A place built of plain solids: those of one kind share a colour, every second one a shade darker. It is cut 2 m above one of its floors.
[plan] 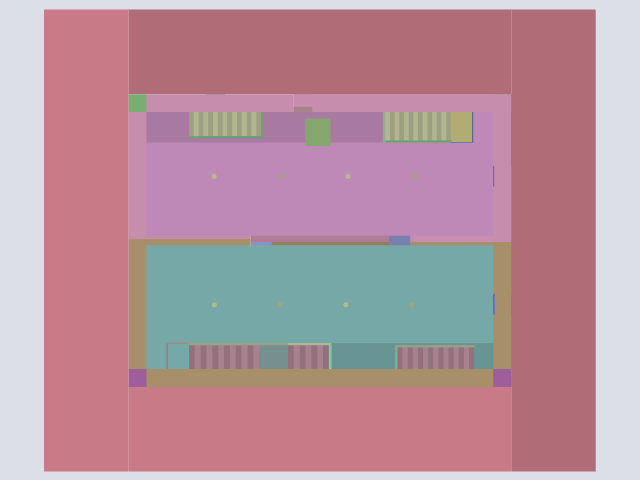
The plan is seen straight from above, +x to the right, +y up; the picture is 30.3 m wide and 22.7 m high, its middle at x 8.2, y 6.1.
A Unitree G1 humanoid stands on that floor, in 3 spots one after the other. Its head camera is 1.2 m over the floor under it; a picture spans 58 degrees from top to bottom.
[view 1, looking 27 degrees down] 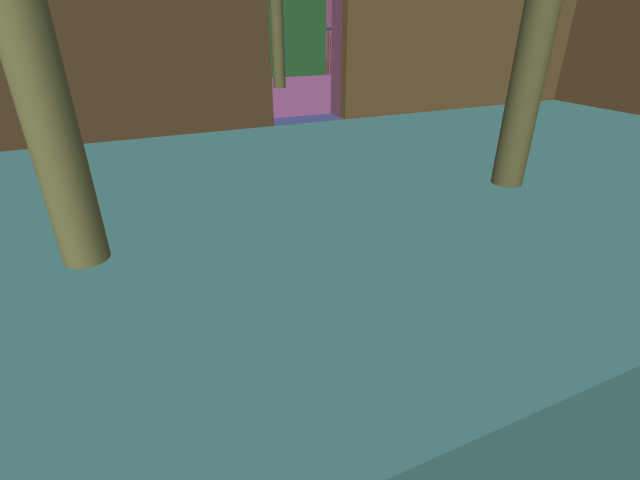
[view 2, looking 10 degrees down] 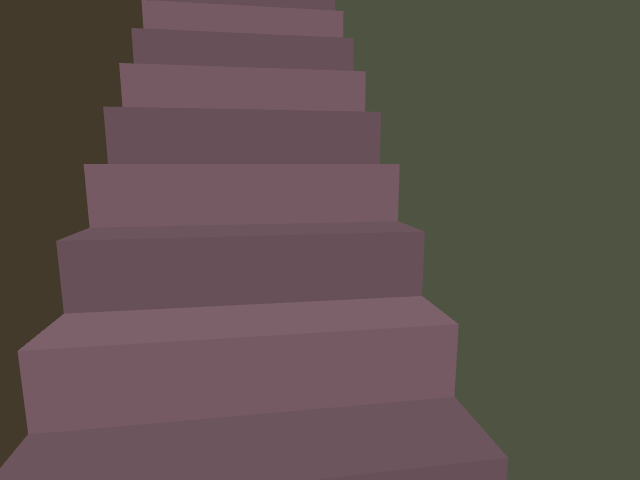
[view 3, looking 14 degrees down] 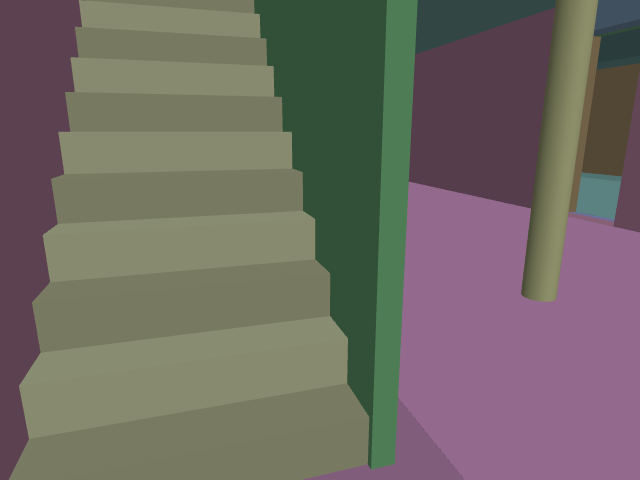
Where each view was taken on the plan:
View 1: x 9.75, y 0.56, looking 66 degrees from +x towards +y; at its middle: floor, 2.64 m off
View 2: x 15.74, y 0.51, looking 171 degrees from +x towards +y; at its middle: step_main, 1.25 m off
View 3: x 0.75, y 11.58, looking -17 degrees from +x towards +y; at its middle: wall_steep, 2.01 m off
